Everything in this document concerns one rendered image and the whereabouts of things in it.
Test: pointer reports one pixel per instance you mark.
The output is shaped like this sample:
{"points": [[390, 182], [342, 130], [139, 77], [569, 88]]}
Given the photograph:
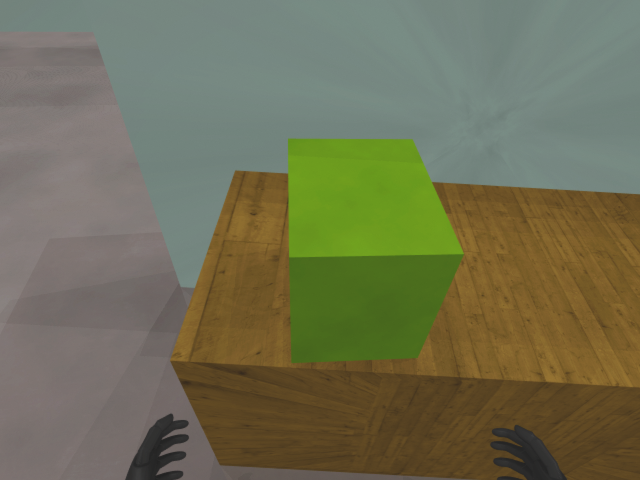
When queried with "robot left hand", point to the robot left hand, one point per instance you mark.
{"points": [[147, 461]]}

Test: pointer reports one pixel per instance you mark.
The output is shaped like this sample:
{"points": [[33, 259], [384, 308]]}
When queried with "carton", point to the carton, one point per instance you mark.
{"points": [[372, 252]]}

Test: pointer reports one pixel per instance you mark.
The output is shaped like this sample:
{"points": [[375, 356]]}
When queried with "pedestal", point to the pedestal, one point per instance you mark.
{"points": [[539, 328]]}

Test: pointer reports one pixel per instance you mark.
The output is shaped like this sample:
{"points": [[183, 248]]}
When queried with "robot right hand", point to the robot right hand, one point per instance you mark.
{"points": [[539, 463]]}

